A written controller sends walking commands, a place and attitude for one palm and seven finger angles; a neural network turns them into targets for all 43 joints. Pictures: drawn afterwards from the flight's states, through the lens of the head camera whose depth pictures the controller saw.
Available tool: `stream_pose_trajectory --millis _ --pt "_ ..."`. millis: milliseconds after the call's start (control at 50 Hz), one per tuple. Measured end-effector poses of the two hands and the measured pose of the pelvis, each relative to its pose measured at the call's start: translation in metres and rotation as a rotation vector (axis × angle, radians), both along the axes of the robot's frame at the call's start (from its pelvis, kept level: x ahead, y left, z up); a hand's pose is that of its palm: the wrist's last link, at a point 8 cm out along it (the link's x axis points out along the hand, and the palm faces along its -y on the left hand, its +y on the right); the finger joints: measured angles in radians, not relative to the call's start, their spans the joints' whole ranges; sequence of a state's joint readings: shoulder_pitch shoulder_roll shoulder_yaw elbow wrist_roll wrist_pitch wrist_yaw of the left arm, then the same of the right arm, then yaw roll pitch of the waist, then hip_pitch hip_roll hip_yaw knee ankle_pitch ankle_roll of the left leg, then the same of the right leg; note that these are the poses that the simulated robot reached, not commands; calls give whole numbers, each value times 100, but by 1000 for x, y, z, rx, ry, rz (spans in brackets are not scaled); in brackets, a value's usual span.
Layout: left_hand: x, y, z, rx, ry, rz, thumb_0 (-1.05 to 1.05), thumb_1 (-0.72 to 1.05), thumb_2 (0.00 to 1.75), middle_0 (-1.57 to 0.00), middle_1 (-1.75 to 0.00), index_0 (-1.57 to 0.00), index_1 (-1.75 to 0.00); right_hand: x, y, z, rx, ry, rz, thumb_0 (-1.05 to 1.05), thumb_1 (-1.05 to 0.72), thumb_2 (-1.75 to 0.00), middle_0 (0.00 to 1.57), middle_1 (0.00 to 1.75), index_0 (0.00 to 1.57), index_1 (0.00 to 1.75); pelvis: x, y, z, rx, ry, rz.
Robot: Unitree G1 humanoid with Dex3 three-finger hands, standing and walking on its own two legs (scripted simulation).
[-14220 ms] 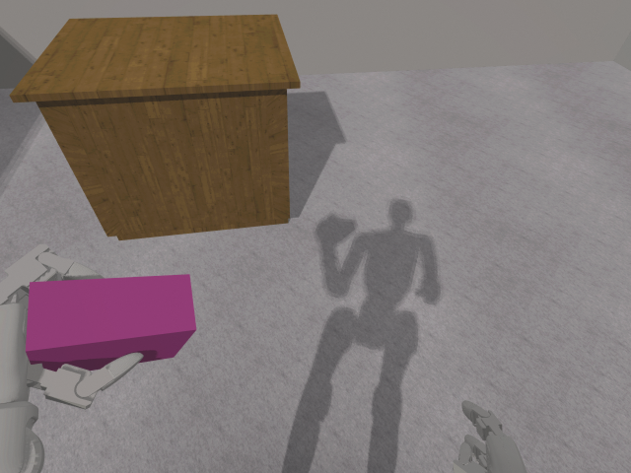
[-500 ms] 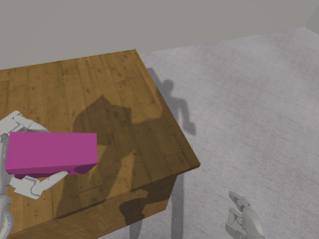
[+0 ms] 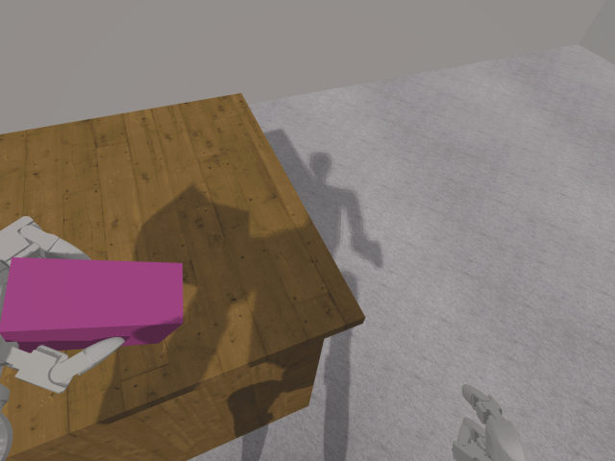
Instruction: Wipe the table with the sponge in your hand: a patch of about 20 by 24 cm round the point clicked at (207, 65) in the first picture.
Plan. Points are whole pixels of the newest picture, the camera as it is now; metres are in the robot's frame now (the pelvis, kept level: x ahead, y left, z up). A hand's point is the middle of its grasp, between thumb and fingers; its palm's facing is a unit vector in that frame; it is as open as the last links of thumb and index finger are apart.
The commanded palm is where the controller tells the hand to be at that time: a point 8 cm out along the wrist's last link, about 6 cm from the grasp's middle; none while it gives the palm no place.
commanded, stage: shuffle to correct the standing spot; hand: left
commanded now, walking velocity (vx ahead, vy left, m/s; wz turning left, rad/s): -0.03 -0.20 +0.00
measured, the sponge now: (124, 307) +0.23 +0.20 +0.14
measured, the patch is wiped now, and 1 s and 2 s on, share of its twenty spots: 0.00 0.00 0.00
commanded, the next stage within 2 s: none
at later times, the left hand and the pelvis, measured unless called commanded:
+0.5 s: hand (60, 316) +0.21 +0.24 +0.17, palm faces +0.31 -0.86 -0.40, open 10.0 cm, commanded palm +0.15 +0.28 +0.18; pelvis -0.01 +0.00 +0.00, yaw +0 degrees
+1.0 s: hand (68, 321) +0.21 +0.23 +0.16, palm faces +0.31 -0.86 -0.41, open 10.0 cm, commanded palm +0.15 +0.27 +0.18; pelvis -0.01 -0.01 +0.00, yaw +1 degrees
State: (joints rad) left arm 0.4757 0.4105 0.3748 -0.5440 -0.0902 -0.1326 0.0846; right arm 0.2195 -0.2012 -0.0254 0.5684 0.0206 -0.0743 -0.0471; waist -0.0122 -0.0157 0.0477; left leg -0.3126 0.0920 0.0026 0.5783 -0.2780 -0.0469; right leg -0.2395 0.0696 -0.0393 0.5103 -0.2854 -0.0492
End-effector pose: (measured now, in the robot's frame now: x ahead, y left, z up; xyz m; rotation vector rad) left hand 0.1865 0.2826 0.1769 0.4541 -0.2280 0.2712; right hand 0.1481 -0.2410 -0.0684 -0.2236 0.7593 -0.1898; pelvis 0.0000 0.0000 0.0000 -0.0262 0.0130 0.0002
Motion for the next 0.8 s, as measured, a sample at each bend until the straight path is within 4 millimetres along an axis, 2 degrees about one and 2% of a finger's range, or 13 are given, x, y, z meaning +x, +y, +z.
stream_pose_trajectory --millis 240,560,800 --pt "-9 -5 4 12 -5 -4 -1 -49 101 -76 -134 -75 -134 5 12 -1 36 -21 39 1 -90 -90 20 29 20 30 -6 -3 0 -2 -2 3" --pt "-14 -7 6 12 -10 -2 -1 -49 101 -76 -134 -75 -134 -1 5 2 29 -26 29 1 -90 -90 20 29 20 30 -10 -5 1 -2 -11 6" --pt "-17 -10 5 15 3 9 -1 -49 101 -76 -134 -75 -134 -9 -1 -3 34 -2 17 1 -90 -90 20 29 20 30 -10 -8 1 2 -8 8"
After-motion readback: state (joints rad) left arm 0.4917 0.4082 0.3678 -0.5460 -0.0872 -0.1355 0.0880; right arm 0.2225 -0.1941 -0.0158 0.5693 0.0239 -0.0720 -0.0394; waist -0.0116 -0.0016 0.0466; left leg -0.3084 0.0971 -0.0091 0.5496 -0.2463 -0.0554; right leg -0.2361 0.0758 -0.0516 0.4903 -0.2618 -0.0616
